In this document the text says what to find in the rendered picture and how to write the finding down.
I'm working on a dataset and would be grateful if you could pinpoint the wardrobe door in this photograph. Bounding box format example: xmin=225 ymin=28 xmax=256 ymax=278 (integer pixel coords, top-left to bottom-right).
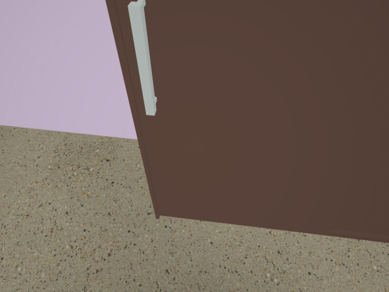
xmin=334 ymin=185 xmax=389 ymax=235
xmin=116 ymin=0 xmax=389 ymax=235

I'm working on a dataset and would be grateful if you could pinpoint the handle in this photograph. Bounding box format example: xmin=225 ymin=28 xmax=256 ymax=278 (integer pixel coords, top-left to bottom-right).
xmin=128 ymin=0 xmax=157 ymax=116

